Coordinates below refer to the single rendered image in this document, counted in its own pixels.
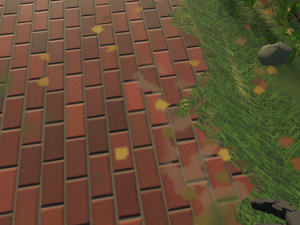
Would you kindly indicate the robot right hand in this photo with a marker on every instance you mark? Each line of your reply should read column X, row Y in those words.
column 278, row 208

